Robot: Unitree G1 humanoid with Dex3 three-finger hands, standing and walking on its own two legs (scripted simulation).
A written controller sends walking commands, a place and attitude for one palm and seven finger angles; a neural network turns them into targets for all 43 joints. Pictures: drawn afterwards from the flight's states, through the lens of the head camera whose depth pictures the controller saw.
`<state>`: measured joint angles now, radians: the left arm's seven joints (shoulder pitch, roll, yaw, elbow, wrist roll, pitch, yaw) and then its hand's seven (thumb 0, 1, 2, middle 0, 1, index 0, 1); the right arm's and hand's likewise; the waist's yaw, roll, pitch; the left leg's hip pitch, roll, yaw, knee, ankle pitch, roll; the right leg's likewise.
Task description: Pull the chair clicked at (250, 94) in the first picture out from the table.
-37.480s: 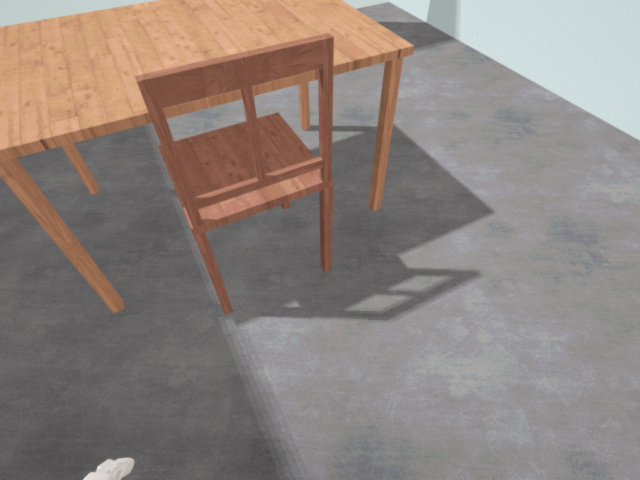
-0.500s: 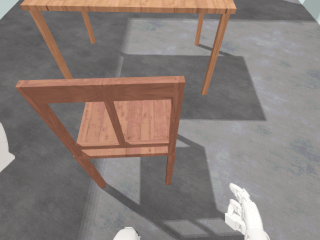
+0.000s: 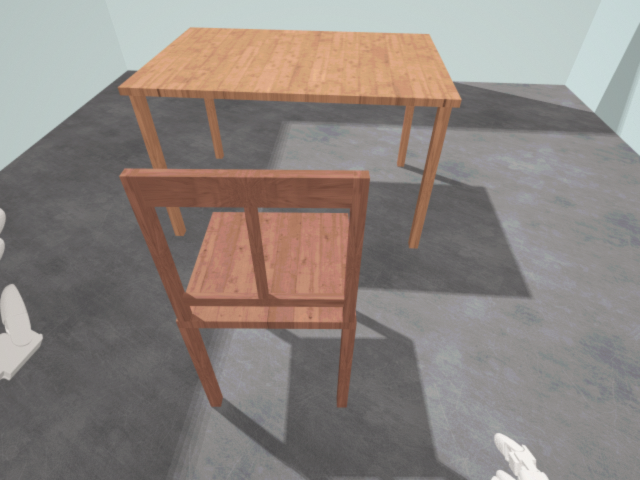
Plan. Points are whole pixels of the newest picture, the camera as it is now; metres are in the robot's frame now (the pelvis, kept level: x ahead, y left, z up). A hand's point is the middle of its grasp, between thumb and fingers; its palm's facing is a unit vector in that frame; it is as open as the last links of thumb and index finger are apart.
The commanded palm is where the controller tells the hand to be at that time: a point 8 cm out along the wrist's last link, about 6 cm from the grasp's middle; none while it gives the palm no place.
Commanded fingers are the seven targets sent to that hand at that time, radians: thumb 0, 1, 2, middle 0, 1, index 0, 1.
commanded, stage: stop stepping back and stand still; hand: left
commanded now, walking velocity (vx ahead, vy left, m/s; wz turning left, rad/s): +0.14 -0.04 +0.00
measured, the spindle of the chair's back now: (257, 254) +0.57 +0.17 -0.09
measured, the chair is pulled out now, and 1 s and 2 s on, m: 0.59 0.59 0.59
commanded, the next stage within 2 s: let the arm hang, fingers relaxed in 0.86 s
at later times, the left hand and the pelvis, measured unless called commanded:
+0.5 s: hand (38, 355) +0.18 +0.28 +0.16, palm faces +0.43 -0.80 -0.42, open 7.4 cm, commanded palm +0.13 +0.31 +0.18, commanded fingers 0.00 0.90 0.90 -0.20 -0.30 -0.20 -0.30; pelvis -0.01 +0.01 +0.00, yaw +0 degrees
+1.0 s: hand (63, 363) +0.20 +0.27 +0.13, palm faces +0.33 -0.80 -0.50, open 7.4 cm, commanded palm none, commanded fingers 0.00 0.90 0.90 -0.20 -0.30 -0.20 -0.30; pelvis -0.01 +0.01 +0.01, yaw +1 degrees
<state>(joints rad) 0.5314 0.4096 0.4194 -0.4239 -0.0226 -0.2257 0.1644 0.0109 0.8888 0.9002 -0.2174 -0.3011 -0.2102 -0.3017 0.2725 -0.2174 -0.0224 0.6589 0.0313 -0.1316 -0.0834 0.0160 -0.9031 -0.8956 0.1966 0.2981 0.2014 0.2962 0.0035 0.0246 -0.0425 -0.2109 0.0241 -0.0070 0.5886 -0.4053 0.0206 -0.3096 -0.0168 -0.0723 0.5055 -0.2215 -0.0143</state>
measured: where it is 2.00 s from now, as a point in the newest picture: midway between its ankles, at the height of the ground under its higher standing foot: outside the picture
